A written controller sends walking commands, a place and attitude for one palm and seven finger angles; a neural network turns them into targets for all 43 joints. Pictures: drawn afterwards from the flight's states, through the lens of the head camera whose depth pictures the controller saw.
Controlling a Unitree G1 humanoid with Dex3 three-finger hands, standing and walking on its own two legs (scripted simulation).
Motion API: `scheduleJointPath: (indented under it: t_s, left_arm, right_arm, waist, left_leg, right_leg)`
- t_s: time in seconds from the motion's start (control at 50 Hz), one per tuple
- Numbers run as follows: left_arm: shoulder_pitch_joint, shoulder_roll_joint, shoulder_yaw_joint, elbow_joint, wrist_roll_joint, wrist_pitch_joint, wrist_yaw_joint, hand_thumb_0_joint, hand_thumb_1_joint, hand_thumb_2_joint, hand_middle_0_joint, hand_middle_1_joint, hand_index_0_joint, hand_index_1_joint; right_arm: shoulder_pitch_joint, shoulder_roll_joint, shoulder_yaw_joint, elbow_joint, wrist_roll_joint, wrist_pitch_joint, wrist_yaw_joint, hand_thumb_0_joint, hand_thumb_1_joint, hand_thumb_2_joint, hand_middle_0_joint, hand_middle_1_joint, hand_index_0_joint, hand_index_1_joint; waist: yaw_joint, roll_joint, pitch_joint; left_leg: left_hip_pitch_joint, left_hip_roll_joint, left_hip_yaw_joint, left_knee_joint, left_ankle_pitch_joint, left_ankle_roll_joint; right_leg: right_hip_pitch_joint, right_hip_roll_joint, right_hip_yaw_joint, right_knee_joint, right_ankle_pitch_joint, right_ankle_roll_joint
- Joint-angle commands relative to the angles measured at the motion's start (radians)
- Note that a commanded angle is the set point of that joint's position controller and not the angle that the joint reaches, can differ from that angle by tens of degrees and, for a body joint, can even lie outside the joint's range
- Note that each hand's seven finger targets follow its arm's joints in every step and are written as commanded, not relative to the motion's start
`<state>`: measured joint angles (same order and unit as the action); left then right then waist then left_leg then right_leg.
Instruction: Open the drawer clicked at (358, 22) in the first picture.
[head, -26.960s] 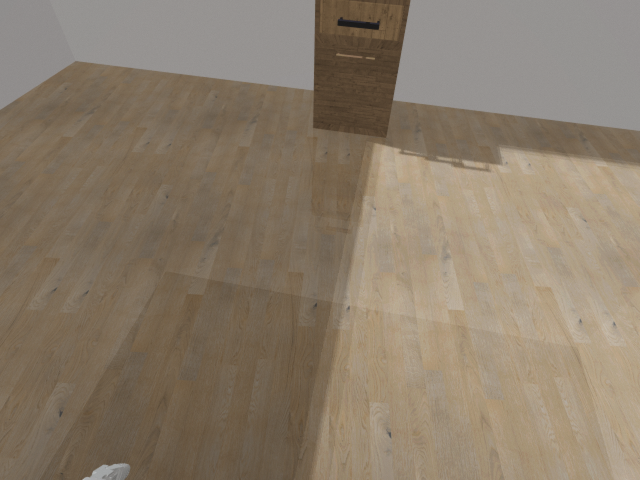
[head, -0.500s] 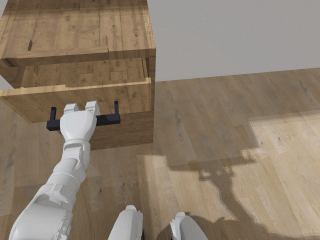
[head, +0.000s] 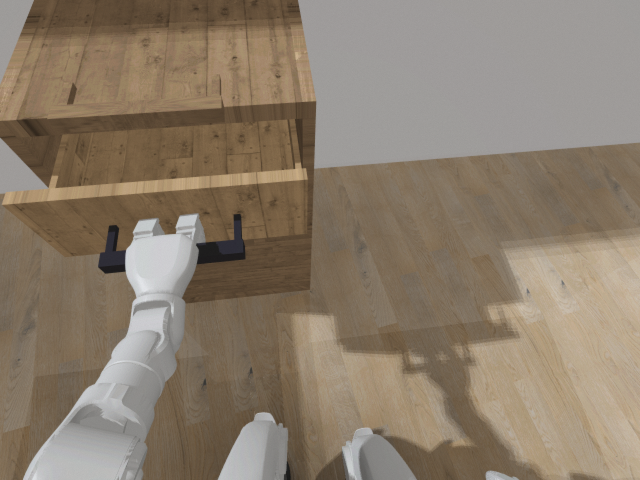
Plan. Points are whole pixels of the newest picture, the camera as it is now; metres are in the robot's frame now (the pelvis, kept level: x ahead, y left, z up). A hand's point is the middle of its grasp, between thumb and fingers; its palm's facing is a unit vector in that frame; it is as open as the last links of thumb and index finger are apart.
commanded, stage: pull the drawer open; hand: left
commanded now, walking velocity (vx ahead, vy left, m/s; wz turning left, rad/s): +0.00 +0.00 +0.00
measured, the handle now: (175, 241) +0.44 +0.21 -0.04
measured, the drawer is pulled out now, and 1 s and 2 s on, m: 0.11 0.14 0.16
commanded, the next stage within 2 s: none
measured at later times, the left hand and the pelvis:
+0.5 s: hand (176, 285) +0.38 +0.21 -0.07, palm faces -0.04 -0.05 -1.00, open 5.4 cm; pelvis +0.00 +0.00 +0.00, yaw +0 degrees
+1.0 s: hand (176, 294) +0.37 +0.20 -0.07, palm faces -0.02 -0.07 -1.00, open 5.4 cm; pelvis +0.01 +0.00 +0.00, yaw +0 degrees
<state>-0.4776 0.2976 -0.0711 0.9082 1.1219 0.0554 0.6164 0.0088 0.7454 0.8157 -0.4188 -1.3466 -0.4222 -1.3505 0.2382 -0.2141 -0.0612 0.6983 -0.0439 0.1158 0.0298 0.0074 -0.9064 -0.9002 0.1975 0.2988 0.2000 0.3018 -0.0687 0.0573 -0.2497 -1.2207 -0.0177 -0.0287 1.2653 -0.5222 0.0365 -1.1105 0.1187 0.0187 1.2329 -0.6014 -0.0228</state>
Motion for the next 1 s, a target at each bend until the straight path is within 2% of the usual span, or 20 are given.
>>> scheduleJointPath:
  t_s: [0.0,0.08,0.12,0.24,0.32,0.34,0.4,0.42,0.46,0.54,0.56,0.6,0.64,0.68,0.7,0.78,0.8,0.9,0.92,0.98]
  left_arm:
    - [-0.217,0.105,0.030,-0.163,-0.005,0.002,0.051,0.000,0.900,0.900,-0.400,-1.350,-0.400,-1.350]
    - [-0.229,0.134,0.045,-0.162,-0.005,-0.002,0.046,0.000,0.900,0.900,-0.400,-1.350,-0.400,-1.350]
    - [-0.190,0.132,0.053,-0.158,-0.009,0.001,0.043,0.000,0.900,0.900,-0.400,-1.350,-0.400,-1.350]
    - [-0.165,0.083,0.015,-0.195,-0.003,-0.001,0.044,0.000,0.900,0.900,-0.400,-1.350,-0.400,-1.350]
    - [-0.137,0.093,0.025,-0.231,-0.010,0.000,0.044,0.000,0.900,0.900,-0.400,-1.350,-0.400,-1.350]
    - [-0.127,0.106,0.036,-0.225,-0.004,0.001,0.047,0.000,0.900,0.900,-0.400,-1.350,-0.400,-1.350]
    - [-0.136,0.063,0.002,-0.219,-0.005,0.003,0.051,0.000,0.900,0.900,-0.400,-1.350,-0.400,-1.350]
    - [-0.148,0.093,0.022,-0.218,0.001,0.005,0.052,0.000,0.900,0.900,-0.400,-1.350,-0.400,-1.350]
    - [-0.150,0.094,0.022,-0.202,0.003,0.007,0.055,0.000,0.900,0.900,-0.400,-1.350,-0.400,-1.350]
    - [-0.144,0.082,0.011,-0.222,0.002,0.011,0.052,0.000,0.900,0.900,-0.400,-1.350,-0.400,-1.350]
    - [-0.106,0.097,0.031,-0.219,0.001,0.014,0.052,0.000,0.900,0.900,-0.400,-1.350,-0.400,-1.350]
    - [-0.087,0.066,0.003,-0.231,-0.008,0.018,0.047,0.000,0.900,0.900,-0.400,-1.350,-0.400,-1.350]
    - [-0.100,0.080,0.010,-0.247,-0.008,0.016,0.044,0.000,0.900,0.900,-0.400,-1.350,-0.400,-1.350]
    - [-0.062,0.088,0.021,-0.268,-0.006,0.012,0.043,0.000,0.900,0.900,-0.400,-1.350,-0.400,-1.350]
    - [-0.043,0.062,0.003,-0.262,-0.010,0.015,0.042,0.000,0.900,0.900,-0.400,-1.350,-0.400,-1.350]
    - [-0.038,0.109,0.036,-0.274,-0.003,0.005,0.046,0.000,0.900,0.900,-0.400,-1.350,-0.400,-1.350]
    - [-0.024,0.089,0.024,-0.269,-0.003,0.005,0.048,0.000,0.900,0.900,-0.400,-1.350,-0.400,-1.350]
    - [-0.006,0.108,0.042,-0.289,0.010,0.004,0.059,0.000,0.900,0.900,-0.400,-1.350,-0.400,-1.350]
    - [0.015,0.124,0.059,-0.293,0.010,0.009,0.061,0.000,0.900,0.900,-0.400,-1.350,-0.400,-1.350]
    - [0.009,0.113,0.046,-0.307,0.015,0.015,0.067,0.000,0.900,0.900,-0.400,-1.350,-0.400,-1.350]
  right_arm:
    - [0.085,-0.152,-0.055,-0.073,-0.001,-0.025,-0.009,0.000,-0.900,-0.900,0.200,0.300,0.200,0.300]
    - [0.080,-0.152,-0.051,-0.072,0.000,-0.027,-0.016,0.000,-0.900,-0.900,0.200,0.300,0.200,0.300]
    - [0.080,-0.153,-0.052,-0.078,-0.001,-0.030,-0.015,0.000,-0.900,-0.900,0.200,0.300,0.200,0.300]
    - [0.071,-0.149,-0.056,-0.084,0.001,-0.026,-0.010,0.000,-0.900,-0.900,0.200,0.300,0.200,0.300]
    - [0.074,-0.149,-0.057,-0.085,-0.002,-0.029,-0.010,0.000,-0.900,-0.900,0.200,0.300,0.200,0.300]
    - [0.070,-0.148,-0.055,-0.087,0.000,-0.026,-0.011,0.000,-0.900,-0.900,0.200,0.300,0.200,0.300]
    - [0.067,-0.144,-0.057,-0.084,0.000,-0.030,-0.010,0.000,-0.900,-0.900,0.200,0.300,0.200,0.300]
    - [0.067,-0.150,-0.055,-0.081,-0.001,-0.031,-0.011,0.000,-0.900,-0.900,0.200,0.300,0.200,0.300]
    - [0.067,-0.147,-0.054,-0.081,0.001,-0.031,-0.015,0.000,-0.900,-0.900,0.200,0.300,0.200,0.300]
    - [0.059,-0.146,-0.054,-0.083,0.000,-0.030,-0.013,0.000,-0.900,-0.900,0.200,0.300,0.200,0.300]
    - [0.063,-0.146,-0.056,-0.088,-0.001,-0.030,-0.015,0.000,-0.900,-0.900,0.200,0.300,0.200,0.300]
    - [0.057,-0.143,-0.053,-0.094,0.001,-0.029,-0.014,0.000,-0.900,-0.900,0.200,0.300,0.200,0.300]
    - [0.051,-0.143,-0.050,-0.093,0.002,-0.028,-0.015,0.000,-0.900,-0.900,0.200,0.300,0.200,0.300]
    - [0.047,-0.142,-0.051,-0.100,0.001,-0.028,-0.016,0.000,-0.900,-0.900,0.200,0.300,0.200,0.300]
    - [0.049,-0.140,-0.053,-0.102,0.001,-0.030,-0.015,0.000,-0.900,-0.900,0.200,0.300,0.200,0.300]
    - [0.040,-0.140,-0.047,-0.100,0.001,-0.031,-0.020,0.000,-0.900,-0.900,0.200,0.300,0.200,0.300]
    - [0.040,-0.139,-0.049,-0.103,0.002,-0.035,-0.019,0.000,-0.900,-0.900,0.200,0.300,0.200,0.300]
    - [0.036,-0.140,-0.050,-0.104,-0.002,-0.033,-0.020,0.000,-0.900,-0.900,0.200,0.300,0.200,0.300]
    - [0.037,-0.143,-0.050,-0.106,-0.003,-0.034,-0.018,0.000,-0.900,-0.900,0.200,0.300,0.200,0.300]
    - [0.026,-0.141,-0.047,-0.111,-0.001,-0.027,-0.017,0.000,-0.900,-0.900,0.200,0.300,0.200,0.300]
  waist:
    - [0.004,0.009,-0.415]
    - [0.006,0.001,-0.418]
    - [0.020,0.017,-0.421]
    - [0.015,0.012,-0.430]
    - [0.019,0.012,-0.442]
    - [0.023,-0.006,-0.432]
    - [0.009,-0.003,-0.393]
    - [0.012,-0.001,-0.389]
    - [0.012,-0.011,-0.374]
    - [0.016,0.006,-0.417]
    - [0.029,0.009,-0.415]
    - [0.024,-0.007,-0.414]
    - [0.026,0.012,-0.428]
    - [0.034,-0.009,-0.436]
    - [0.027,-0.012,-0.415]
    - [0.031,-0.025,-0.395]
    - [0.030,-0.020,-0.378]
    - [0.038,-0.012,-0.396]
    - [0.050,0.005,-0.404]
    - [0.046,-0.008,-0.398]
  left_leg:
    - [0.487,0.019,-0.013,-0.120,0.420,-0.003]
    - [0.474,0.017,-0.012,-0.117,0.417,-0.002]
    - [0.477,0.015,-0.013,-0.123,0.422,-0.005]
    - [0.514,0.021,-0.016,-0.123,0.459,-0.007]
    - [0.512,0.018,-0.012,-0.118,0.479,-0.004]
    - [0.506,0.019,-0.013,-0.122,0.471,-0.006]
    - [0.488,0.016,-0.010,-0.124,0.435,-0.002]
    - [0.484,0.017,-0.018,-0.126,0.434,-0.005]
    - [0.471,0.015,-0.015,-0.127,0.409,-0.002]
    - [0.497,0.014,-0.009,-0.124,0.436,-0.004]
    - [0.499,0.013,-0.007,-0.125,0.442,-0.004]
    - [0.490,0.010,-0.004,-0.126,0.439,-0.001]
    - [0.504,0.012,-0.005,-0.127,0.458,-0.004]
    - [0.501,0.011,-0.003,-0.124,0.468,-0.003]
    - [0.495,0.010,0.001,-0.125,0.465,0.000]
    - [0.456,0.007,0.003,-0.123,0.445,0.000]
    - [0.449,0.004,0.005,-0.125,0.423,0.002]
    - [0.459,0.004,0.007,-0.118,0.442,0.001]
    - [0.464,0.005,0.001,-0.122,0.452,-0.004]
    - [0.466,0.006,0.001,-0.125,0.438,-0.004]
  right_leg:
    - [0.105,-0.027,-0.044,-0.158,0.440,-0.023]
    - [0.111,-0.030,-0.038,-0.155,0.448,-0.020]
    - [0.120,-0.029,-0.040,-0.155,0.447,-0.025]
    - [0.107,-0.029,-0.044,-0.155,0.463,-0.024]
    - [0.137,-0.028,-0.037,-0.155,0.506,-0.024]
    - [0.136,-0.029,-0.040,-0.153,0.496,-0.022]
    - [0.123,-0.028,-0.041,-0.165,0.469,-0.024]
    - [0.114,-0.028,-0.042,-0.160,0.456,-0.027]
    - [0.113,-0.028,-0.041,-0.163,0.439,-0.026]
    - [0.124,-0.031,-0.039,-0.160,0.467,-0.024]
    - [0.135,-0.030,-0.038,-0.160,0.472,-0.026]
    - [0.155,-0.029,-0.034,-0.167,0.490,-0.024]
    - [0.150,-0.031,-0.035,-0.161,0.499,-0.023]
    - [0.170,-0.031,-0.031,-0.160,0.520,-0.022]
    - [0.178,-0.031,-0.031,-0.168,0.533,-0.022]
    - [0.190,-0.034,-0.022,-0.164,0.539,-0.020]
    - [0.188,-0.033,-0.022,-0.171,0.521,-0.022]
    - [0.186,-0.035,-0.022,-0.161,0.535,-0.024]
    - [0.187,-0.033,-0.024,-0.155,0.530,-0.027]
    - [0.177,-0.033,-0.026,-0.159,0.509,-0.025]
